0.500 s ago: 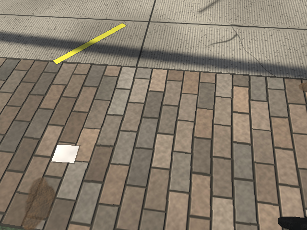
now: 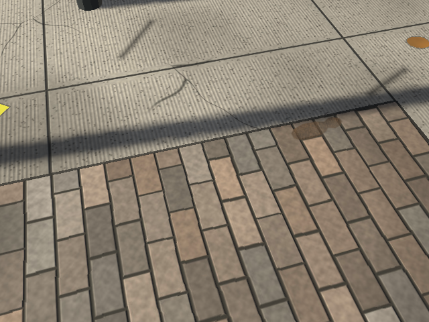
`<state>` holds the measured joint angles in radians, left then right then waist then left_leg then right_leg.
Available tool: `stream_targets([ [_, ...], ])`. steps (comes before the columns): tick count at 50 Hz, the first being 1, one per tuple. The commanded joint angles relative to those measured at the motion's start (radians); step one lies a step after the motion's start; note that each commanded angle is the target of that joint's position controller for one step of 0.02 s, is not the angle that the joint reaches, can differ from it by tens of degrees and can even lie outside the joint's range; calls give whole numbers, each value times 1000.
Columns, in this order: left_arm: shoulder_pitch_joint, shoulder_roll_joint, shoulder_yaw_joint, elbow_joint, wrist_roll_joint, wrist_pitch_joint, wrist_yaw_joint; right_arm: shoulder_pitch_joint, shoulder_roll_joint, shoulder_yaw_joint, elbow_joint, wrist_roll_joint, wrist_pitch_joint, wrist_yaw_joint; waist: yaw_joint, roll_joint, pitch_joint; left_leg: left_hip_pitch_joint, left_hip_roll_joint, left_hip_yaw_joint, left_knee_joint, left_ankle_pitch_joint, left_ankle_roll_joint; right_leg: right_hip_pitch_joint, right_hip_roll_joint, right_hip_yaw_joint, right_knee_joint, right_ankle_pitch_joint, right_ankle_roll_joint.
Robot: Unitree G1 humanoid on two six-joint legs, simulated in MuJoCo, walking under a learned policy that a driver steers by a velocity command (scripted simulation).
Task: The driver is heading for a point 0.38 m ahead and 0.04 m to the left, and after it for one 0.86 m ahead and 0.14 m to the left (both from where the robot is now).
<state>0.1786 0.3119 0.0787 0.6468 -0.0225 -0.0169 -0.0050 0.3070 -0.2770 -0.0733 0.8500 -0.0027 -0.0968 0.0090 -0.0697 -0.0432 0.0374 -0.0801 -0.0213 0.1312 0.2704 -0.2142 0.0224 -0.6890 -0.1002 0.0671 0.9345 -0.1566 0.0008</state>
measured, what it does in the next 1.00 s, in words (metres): walks ahead, turning left: right foot, then left foot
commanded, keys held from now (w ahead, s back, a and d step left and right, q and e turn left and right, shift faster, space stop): w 0.22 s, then w+q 0.24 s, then q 0.54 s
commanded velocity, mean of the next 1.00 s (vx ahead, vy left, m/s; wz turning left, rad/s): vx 0.34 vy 0.00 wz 0.22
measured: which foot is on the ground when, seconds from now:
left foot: down 0.00-0.20, up 0.22-0.68, down 0.70-1.00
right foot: up 0.00-0.18, down 0.20-0.70, up 0.72-1.00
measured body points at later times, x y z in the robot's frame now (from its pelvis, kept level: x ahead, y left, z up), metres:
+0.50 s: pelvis +0.27 -0.07 +0.00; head +0.29 -0.08 +0.45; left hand +0.33 +0.21 -0.11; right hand +0.41 -0.34 -0.12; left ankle +0.40 +0.11 -0.67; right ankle +0.23 -0.16 -0.74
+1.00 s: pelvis +0.44 -0.04 -0.01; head +0.49 -0.01 +0.44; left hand +0.53 +0.28 -0.12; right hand +0.67 -0.27 -0.10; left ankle +0.50 +0.06 -0.74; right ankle +0.55 -0.19 -0.70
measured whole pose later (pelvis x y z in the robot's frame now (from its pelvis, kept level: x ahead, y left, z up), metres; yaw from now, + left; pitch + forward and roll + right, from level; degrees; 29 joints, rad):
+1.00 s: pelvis +0.44 -0.04 -0.01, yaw +18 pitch +3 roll -1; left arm 0.10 0.30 0.05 0.71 0.01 0.00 0.04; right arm 0.17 -0.31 -0.08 0.66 0.00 0.02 -0.01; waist -0.03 0.00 0.06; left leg -0.42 -0.11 -0.11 0.46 -0.09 0.07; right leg -0.57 -0.02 0.12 0.90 -0.36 0.08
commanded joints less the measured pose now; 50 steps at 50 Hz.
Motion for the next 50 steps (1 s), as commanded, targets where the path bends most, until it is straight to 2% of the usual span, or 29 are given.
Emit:
stream_targets([
  [1, -67, -1, -14, -78, 4, -24, -17, -61, -159, -30, -63, 9, -12, -1, 11, 96, 2, -15, 249, -99, -133, 268, 157, 45, 3, -21, -172, 140, -8],
  [4, -157, 2, -19, -109, 1, -31, -32, -1, -189, -35, -31, 27, 2, 1, -13, 98, 33, 43, 278, -84, -127, 268, 151, 70, 25, -59, -287, 129, -26],
  [6, -180, 22, -14, -125, 2, -32, -38, 19, -208, -40, -11, 37, 15, 1, 1, 113, 40, 110, 310, -86, -90, 354, 141, 82, 42, -73, -338, 52, -52],
  [8, -99, 62, 7, -111, 12, -33, -38, 8, -230, -42, 0, 45, 28, -4, 73, 139, -25, 136, 304, -49, 52, 652, 114, 245, 94, -117, -395, 1, -91],
  [9, 45, 102, 31, -65, 14, -31, -33, 4, -218, -34, 4, 44, 33, -8, 152, 127, -110, 86, 268, -4, 222, 755, 86, 463, 131, -143, -444, 56, -120],
  [10, 206, 165, 59, -23, 14, -24, -19, 9, -179, -16, -8, 25, 30, -13, 220, 90, -214, -99, 226, 20, 461, 591, 45, 751, 66, -44, -406, 92, -155],
  [11, 274, 283, 77, -10, 20, -22, -9, 93, -62, 28, -57, -5, 12, -3, 167, -170, -349, -512, 71, 14, 866, -64, -26, 1099, -217, 457, -456, -47, -316],
  [12, 287, 210, 54, -24, 20, -29, -10, 73, -106, 21, -27, 17, -11, 5, 199, -132, -456, -610, 30, -191, 1023, -387, -16, 1112, -304, 683, -582, -75, -359],
  [13, 236, 160, 34, -14, 25, -38, -15, -18, -169, -1, -57, 56, -17, 11, 199, -81, -300, -693, 78, -212, 1066, -330, -4, 998, -269, 508, -594, -31, -306],
  [14, 177, 132, 25, -8, 21, -44, -15, -62, -158, 3, -68, 57, -18, 9, 167, -53, -195, -686, 121, -197, 1013, -242, 3, 853, -224, 357, -607, 49, -271],
  [15, 119, 97, 15, -3, 22, -50, -18, -75, -149, 0, -63, 38, -13, 5, 132, -27, -133, -653, 151, -193, 950, -173, -3, 734, -184, 263, -638, 94, -247],
  [16, 77, 66, 7, -5, 27, -58, -20, -50, -145, -5, -52, 32, 2, 4, 95, -49, -101, -587, 175, -206, 912, -117, -7, 641, -153, 191, -680, 123, -228],
  [18, 47, 58, 9, 9, 32, -79, -19, 2, -105, 0, -30, 36, 33, 3, 57, -56, -87, -516, 177, -213, 892, -51, -25, 548, -144, 118, -753, 136, -232],
  [20, 43, 66, 14, 31, 39, -95, -13, -23, -90, 0, -38, 34, 50, -3, 50, -33, -43, -553, 171, -233, 845, 19, -41, 517, -143, 41, -797, 166, -228],
  [23, 66, 71, 17, 64, 44, -99, 1, -88, -79, -1, -59, 28, 49, -1, 67, -14, -8, -621, 152, -257, 696, 177, -49, 558, -130, -56, -814, 205, -204],
  [27, 60, 99, 20, 85, 39, -86, 23, -212, -38, 17, -109, 5, 36, 25, 104, -2, 30, -518, 109, -142, 433, 348, -41, 543, -101, -207, -772, 451, -160],
  [31, 81, 136, 33, 109, 14, -46, 43, -235, -66, 6, -163, 6, 41, 58, 102, -29, -5, -514, 75, -101, 347, 230, -2, 693, -151, -222, -638, 615, -136],
  [33, 52, 155, 41, 99, 2, -24, 57, -152, -107, -14, -162, 2, 44, 67, 52, -50, -60, -421, 21, -60, 331, 125, 32, 726, -153, -226, -482, 792, -110],
  [34, 35, 152, 40, 92, 0, -15, 62, -51, -144, -34, -142, 3, 42, 64, -1, -31, -113, -298, -16, -49, 271, 154, 59, 707, -122, -242, -327, 791, -83],
  [35, 56, 135, 33, 88, 4, -15, 61, 40, -201, -57, -127, -1, 41, 45, -46, 44, -172, -115, -6, -110, 184, 390, 95, 611, -53, -259, -97, 613, -27],
  [36, 161, 16, -3, 64, 65, -26, 48, 35, -298, -72, -140, -1, 48, 20, 50, 306, -272, 193, 230, -405, 308, 929, 213, 293, 69, -242, 237, -266, 41],
  [37, 220, 29, -17, 50, 51, -41, 29, 19, -306, -65, -188, -15, 45, 24, 56, 317, -475, 390, 419, -841, 211, 847, 442, 66, 215, -39, 517, -597, 76],
  [38, 132, 117, 3, 58, 17, -46, 17, -11, -243, -55, -215, -9, 52, 27, -6, 142, -471, 339, 365, -742, 158, 694, 397, 35, 144, 67, 538, -505, 54],
  [39, 51, 116, 2, 28, 5, -42, 20, -69, -198, -44, -222, 7, 55, 23, 8, 95, -349, 224, 317, -637, 138, 552, 344, -3, 113, 49, 477, -415, 41],
  [40, 27, 104, 2, 37, 19, -30, 33, -111, -163, -34, -224, 21, 62, 15, 36, 22, -242, 81, 272, -566, 108, 456, 296, 3, 76, 38, 397, -360, 46],
  [42, 28, 112, 10, 29, 29, -3, 45, -152, -150, -29, -238, 6, 77, 2, 83, 82, -168, -129, 217, -518, 55, 344, 262, 115, 59, 37, 269, -302, 47],
  [44, 53, 75, 1, 36, 33, 5, 49, -166, -168, -38, -250, -6, 84, -5, 99, 119, -160, -206, 183, -472, 48, 395, 252, 173, 79, 12, 143, -289, 60],
  [46, 43, 61, -4, 39, 36, 6, 54, -153, -193, -48, -253, -1, 91, -19, 90, 122, -192, -207, 175, -468, 61, 400, 247, 190, 92, 14, 49, -249, 78],
  [50, -4, 63, -4, 31, 29, 13, 50, -177, -195, -52, -274, 9, 119, -38, 72, 158, -190, -249, 137, -504, 48, 79, 200, 230, 108, 29, -80, -142, 88],
])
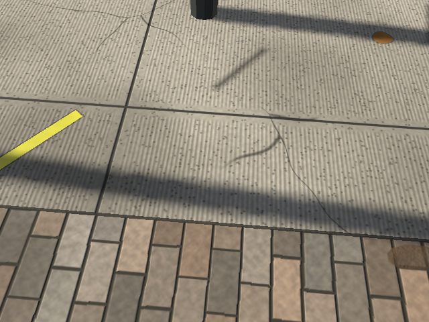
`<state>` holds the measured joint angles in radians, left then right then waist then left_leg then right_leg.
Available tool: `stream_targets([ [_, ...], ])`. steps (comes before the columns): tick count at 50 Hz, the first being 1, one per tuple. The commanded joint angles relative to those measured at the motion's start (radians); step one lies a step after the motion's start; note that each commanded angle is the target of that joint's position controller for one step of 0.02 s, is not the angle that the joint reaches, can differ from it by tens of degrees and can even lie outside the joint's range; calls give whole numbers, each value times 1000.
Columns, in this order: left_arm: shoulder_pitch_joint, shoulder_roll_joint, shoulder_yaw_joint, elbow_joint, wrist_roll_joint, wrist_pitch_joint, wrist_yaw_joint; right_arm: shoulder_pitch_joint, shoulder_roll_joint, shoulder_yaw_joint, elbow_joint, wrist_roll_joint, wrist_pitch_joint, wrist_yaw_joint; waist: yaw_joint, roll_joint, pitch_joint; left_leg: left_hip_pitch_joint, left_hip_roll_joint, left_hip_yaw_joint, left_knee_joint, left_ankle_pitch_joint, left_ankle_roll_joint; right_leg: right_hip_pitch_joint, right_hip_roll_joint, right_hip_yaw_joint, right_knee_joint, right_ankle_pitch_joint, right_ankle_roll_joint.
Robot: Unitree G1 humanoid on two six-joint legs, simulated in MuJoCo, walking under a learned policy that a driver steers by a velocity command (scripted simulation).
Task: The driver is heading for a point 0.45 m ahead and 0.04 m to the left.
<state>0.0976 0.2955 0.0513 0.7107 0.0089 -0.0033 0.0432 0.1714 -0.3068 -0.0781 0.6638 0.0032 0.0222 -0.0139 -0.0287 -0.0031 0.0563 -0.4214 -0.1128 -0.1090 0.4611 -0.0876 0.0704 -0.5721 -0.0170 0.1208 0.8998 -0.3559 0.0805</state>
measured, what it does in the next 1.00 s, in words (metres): walks ahead, turning left: right foot, then left foot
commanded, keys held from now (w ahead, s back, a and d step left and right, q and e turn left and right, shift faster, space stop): q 0.10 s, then w+q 0.40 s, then w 0.16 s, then w+e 0.16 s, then no key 0.18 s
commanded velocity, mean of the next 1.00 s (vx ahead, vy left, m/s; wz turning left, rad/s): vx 0.32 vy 0.00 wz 0.35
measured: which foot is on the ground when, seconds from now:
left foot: down 0.00-0.16, up 0.18-0.62, down 0.64-1.00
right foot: up 0.00-0.14, down 0.16-0.64, up 0.66-1.00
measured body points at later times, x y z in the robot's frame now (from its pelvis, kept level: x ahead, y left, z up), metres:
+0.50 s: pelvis +0.10 -0.02 +0.01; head +0.11 -0.03 +0.46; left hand +0.05 +0.27 -0.09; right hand +0.36 -0.21 -0.07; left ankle +0.13 +0.15 -0.68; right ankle +0.07 -0.17 -0.73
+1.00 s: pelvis +0.29 +0.12 +0.00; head +0.32 +0.13 +0.45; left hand +0.38 +0.41 -0.10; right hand +0.43 -0.13 -0.11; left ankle +0.15 +0.16 -0.73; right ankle +0.52 +0.06 -0.69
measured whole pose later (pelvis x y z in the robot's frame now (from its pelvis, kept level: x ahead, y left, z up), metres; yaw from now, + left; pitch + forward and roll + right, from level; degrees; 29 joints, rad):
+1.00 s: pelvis +0.29 +0.12 +0.00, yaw +20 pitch +2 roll +2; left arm 0.11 0.27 0.04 0.73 0.00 -0.08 -0.05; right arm 0.34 -0.26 -0.05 0.78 0.00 -0.06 -0.01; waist -0.05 -0.05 0.03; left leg 0.03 -0.06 0.09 0.25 -0.31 0.05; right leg -0.66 -0.07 0.00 0.61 0.11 0.00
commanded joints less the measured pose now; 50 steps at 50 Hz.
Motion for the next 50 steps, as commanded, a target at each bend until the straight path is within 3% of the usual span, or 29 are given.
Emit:
stream_targets([
  [1, 64, 79, 24, -38, -4, -3, -1, -43, -163, -47, -91, 3, 5, -16, 25, 132, -196, 85, 223, -280, -145, -107, 144, 121, 29, -23, -80, 62, 6],
  [5, 60, 89, 31, -45, -12, -28, -17, -30, -154, -46, -99, 5, 18, -13, 16, 173, -181, 133, 224, -364, -100, -109, 123, 181, 48, -25, -263, 50, -20],
  [7, 133, 100, 43, -24, -16, -38, -24, -36, -133, -37, -105, 16, 25, -16, 59, 154, -190, 59, 168, -353, -57, -317, 75, 355, 27, -43, -477, 138, -62],
  [8, 181, 163, 59, -25, 0, -35, -18, -8, -83, -22, -108, 13, 25, -14, 61, 23, -206, -82, 93, -262, 119, -509, 15, 490, -161, 122, -557, 19, -133],
  [9, 194, 242, 78, -15, 29, -26, -19, -22, -60, -18, -143, 22, 12, -10, 43, -261, -142, -302, -56, -26, 351, -523, -23, 498, -332, 408, -670, -188, -261],
  [10, 147, 220, 74, -40, 43, -37, -22, -42, -127, -34, -151, 8, -7, -6, 47, -250, -81, -366, 39, -58, 510, -430, -41, 436, -377, 507, -709, -291, -311],
  [11, 101, 175, 63, -57, 26, -43, -13, -28, -163, -48, -132, 8, -11, -2, 30, -191, -65, -370, 63, -50, 574, -349, -52, 425, -337, 413, -697, -280, -278],
  [13, 87, 134, 51, -62, -7, -46, 1, 17, -141, -49, -99, 0, -6, 3, 30, -151, -63, -390, 88, -6, 668, -251, -93, 469, -263, 264, -688, -195, -221],
  [16, 162, 124, 45, -47, 1, -56, 4, -27, -82, -30, -116, 12, -16, 18, 73, -135, -37, -405, 122, 47, 695, -157, -116, 477, -232, 122, -719, -94, -216],
  [20, 221, 150, 56, -29, 2, -64, -5, -100, -57, -18, -151, 17, -29, 30, 115, -142, -22, -394, 156, 63, 525, -97, -132, 528, -254, 34, -741, -6, -237],
  [24, 220, 189, 71, -11, -10, -67, -18, -137, -36, -5, -166, 19, -36, 49, 122, -146, -3, -264, 173, 110, 338, -102, -110, 493, -272, -68, -742, 72, -235],
  [27, 233, 200, 77, 11, -29, -65, -34, -142, -35, 0, -169, 22, -38, 58, 117, -139, 14, -151, 166, 143, 234, -163, -68, 470, -286, -104, -723, 91, -233],
  [29, 229, 208, 79, 30, -43, -58, -45, -98, -43, -3, -158, 23, -42, 60, 76, -127, 11, -33, 137, 176, 141, -175, -22, 454, -298, -121, -675, 165, -227],
  [30, 213, 207, 76, 36, -47, -56, -48, -15, -60, -16, -130, 20, -44, 57, 20, -109, -23, 117, 97, 207, 66, -128, 4, 417, -279, -160, -581, 326, -210],
  [31, 232, 168, 60, 46, -40, -61, -49, 122, -116, -47, -85, 21, -42, 48, -42, -53, -110, 341, 65, 201, 34, -102, 31, 358, -225, -239, -378, 494, -176],
  [32, 219, 104, 31, 16, -5, -68, -48, 295, -197, -72, -60, 16, -37, 31, -116, 104, -240, 617, 248, -62, 15, -122, 86, 147, -164, -299, -24, 279, -109],
  [33, 242, 33, 5, -45, 3, -96, -51, 302, -311, -79, -69, 16, -46, 28, -58, 363, -317, 793, 471, -580, -131, -262, 262, -216, 4, -205, 297, -231, -53],
  [34, 175, 138, 30, -29, -38, -113, -54, 293, -213, -55, -69, 12, -64, 35, -111, 192, -297, 741, 497, -583, -190, -330, 269, -311, -38, -76, 415, -195, -63],
  [35, 131, 162, 38, -40, -60, -118, -58, 252, -164, -36, -61, 5, -75, 36, -89, 175, -200, 655, 464, -438, -179, -282, 227, -340, -81, -79, 418, -106, -92],
  [36, 124, 145, 33, -27, -48, -115, -55, 195, -124, -22, -59, 5, -80, 37, -58, 114, -149, 543, 421, -321, -186, -214, 196, -299, -121, -82, 372, -16, -100],
  [37, 127, 136, 34, -17, -30, -107, -56, 138, -90, -9, -61, 2, -83, 38, -26, 109, -96, 441, 382, -231, -214, -137, 176, -251, -143, -73, 307, 53, -96],
  [38, 156, 126, 34, -4, -29, -95, -61, 102, -73, -3, -61, -7, -89, 36, 8, 127, -76, 369, 356, -163, -247, -68, 158, -188, -156, -64, 280, 109, -93],
  [41, 175, 81, 26, 18, -34, -65, -63, 89, -80, -9, -32, -18, -115, 29, 36, 81, -47, 313, 341, -16, -297, 148, 147, -171, -127, -47, 230, 212, -67],
  [42, 152, 73, 25, 9, -27, -62, -59, 91, -83, -9, -19, -20, -119, 26, 40, 61, -27, 300, 333, 19, -296, 255, 144, -175, -115, -46, 173, 244, -59],
  [44, 103, 48, 13, -10, -10, -70, -62, 73, -88, -6, 0, -13, -116, 16, 46, 54, -7, 259, 287, 115, -286, 411, 117, -106, -86, -87, -24, 351, -54],
  [46, 12, 9, -5, -29, -2, -84, -76, 102, -100, -7, 26, -7, -108, 3, 7, 58, -1, 243, 263, 162, -282, 473, 93, -17, -53, -147, -204, 477, -63],
  [48, -33, 7, -8, -44, -7, -91, -94, 152, -119, -11, 59, 1, -99, -4, -12, 56, -13, 298, 285, 149, -264, 473, 88, 24, -30, -151, -302, 530, -78],
  [50, -29, 35, 1, -49, -6, -92, -105, 156, -135, -17, 79, 8, -87, -6, 2, 74, -30, 381, 315, 131, -207, 498, 80, 35, -16, -133, -355, 487, -108],
])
